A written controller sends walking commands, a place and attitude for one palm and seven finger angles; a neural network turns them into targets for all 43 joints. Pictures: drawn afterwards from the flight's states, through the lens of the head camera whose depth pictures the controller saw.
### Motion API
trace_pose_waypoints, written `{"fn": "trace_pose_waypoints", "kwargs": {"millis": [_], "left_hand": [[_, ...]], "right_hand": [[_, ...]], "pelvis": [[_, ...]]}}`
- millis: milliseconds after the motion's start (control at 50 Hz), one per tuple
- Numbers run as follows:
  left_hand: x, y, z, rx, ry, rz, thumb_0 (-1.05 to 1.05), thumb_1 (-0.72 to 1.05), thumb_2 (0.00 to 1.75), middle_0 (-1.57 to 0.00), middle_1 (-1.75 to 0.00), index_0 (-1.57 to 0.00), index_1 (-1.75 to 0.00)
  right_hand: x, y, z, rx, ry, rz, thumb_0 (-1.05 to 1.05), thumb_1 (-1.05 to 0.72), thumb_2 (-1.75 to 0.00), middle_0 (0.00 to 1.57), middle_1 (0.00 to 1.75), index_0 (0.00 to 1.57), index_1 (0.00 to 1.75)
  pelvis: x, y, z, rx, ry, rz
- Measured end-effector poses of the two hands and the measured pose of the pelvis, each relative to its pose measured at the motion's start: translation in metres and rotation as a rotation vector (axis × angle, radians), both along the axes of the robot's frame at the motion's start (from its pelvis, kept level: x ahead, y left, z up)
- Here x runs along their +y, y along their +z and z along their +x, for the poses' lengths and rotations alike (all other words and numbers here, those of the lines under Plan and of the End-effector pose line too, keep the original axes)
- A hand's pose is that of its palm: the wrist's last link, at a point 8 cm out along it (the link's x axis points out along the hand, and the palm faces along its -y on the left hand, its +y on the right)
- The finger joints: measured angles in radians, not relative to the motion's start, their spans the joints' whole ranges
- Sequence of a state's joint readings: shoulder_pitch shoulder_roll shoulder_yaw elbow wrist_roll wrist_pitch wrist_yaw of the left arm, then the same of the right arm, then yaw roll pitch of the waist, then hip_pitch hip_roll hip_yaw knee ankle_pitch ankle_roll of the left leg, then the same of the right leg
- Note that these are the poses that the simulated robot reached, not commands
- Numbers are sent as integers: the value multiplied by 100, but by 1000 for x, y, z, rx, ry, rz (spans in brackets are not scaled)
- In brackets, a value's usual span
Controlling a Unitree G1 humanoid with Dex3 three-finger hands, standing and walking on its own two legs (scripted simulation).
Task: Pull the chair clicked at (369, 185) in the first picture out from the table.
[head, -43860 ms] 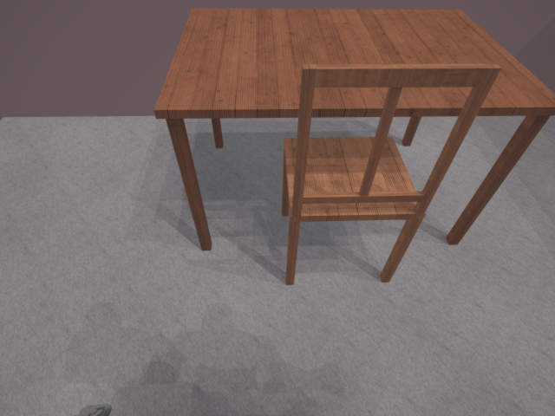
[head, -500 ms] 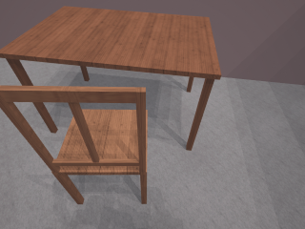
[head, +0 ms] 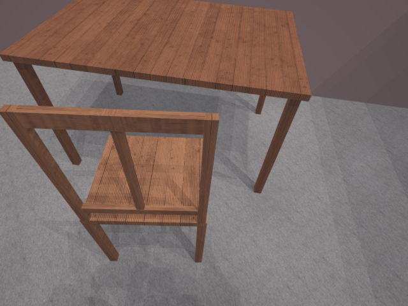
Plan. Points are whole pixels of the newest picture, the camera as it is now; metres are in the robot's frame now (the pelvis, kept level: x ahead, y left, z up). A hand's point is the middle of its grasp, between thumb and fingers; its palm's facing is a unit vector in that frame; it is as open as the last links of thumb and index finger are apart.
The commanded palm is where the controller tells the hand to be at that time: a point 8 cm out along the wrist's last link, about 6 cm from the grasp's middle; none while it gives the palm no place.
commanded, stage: look again from close up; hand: left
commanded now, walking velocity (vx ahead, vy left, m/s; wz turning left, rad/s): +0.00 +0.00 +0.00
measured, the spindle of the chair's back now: (131, 175) +0.43 +0.22 -0.07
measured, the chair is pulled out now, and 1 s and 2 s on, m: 0.29 0.29 0.29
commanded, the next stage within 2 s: raise the hand toward the chair's back in 0.34 s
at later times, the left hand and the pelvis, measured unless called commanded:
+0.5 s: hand out of the picture +0.02 +0.18 -0.16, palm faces +0.10 -0.97 -0.20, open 7.3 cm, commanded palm +0.10 +0.22 -0.07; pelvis +0.00 +0.00 +0.00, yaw +0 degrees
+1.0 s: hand out of the picture +0.12 +0.13 -0.13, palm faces +0.02 -0.95 -0.30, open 15.8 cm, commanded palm none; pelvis +0.01 -0.07 +0.00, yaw +2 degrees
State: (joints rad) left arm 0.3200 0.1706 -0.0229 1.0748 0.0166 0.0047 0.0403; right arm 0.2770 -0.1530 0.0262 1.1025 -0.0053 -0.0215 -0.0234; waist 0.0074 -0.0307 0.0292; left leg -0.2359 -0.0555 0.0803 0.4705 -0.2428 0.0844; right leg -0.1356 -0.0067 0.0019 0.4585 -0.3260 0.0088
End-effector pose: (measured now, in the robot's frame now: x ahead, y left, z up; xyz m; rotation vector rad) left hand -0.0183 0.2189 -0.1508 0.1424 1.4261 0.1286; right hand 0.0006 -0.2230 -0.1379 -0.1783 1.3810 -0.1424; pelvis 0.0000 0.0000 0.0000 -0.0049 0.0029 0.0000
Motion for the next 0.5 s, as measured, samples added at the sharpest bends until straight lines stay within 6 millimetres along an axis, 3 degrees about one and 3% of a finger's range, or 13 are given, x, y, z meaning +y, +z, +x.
{"fn": "trace_pose_waypoints", "kwargs": {"millis": [260, 460, 500], "left_hand": [[-5, -1, -6, 27, 10, -16, 0, 90, 90, -20, -29, -20, -30], [-4, 1, 0, 15, -3, -7, 0, 90, 90, -20, -29, -20, -30], [6, 19, 29, -138, 67, 34, 1, 91, 90, -20, -29, -21, -30]], "right_hand": [[1, 1, 15, -26, 0, -9, 1, -92, -90, 20, 30, 20, 30], [0, 0, 12, -21, -2, 2, 0, -92, -90, 20, 30, 20, 30], [-2, 4, 20, -122, 1, 3, 1, -92, -90, 20, 30, 20, 30]], "pelvis": [[4, 1, 5, -11, -5, 5], [2, 2, 5, -10, -6, 13], [0, 0, 1, 3, 6, 27]]}}
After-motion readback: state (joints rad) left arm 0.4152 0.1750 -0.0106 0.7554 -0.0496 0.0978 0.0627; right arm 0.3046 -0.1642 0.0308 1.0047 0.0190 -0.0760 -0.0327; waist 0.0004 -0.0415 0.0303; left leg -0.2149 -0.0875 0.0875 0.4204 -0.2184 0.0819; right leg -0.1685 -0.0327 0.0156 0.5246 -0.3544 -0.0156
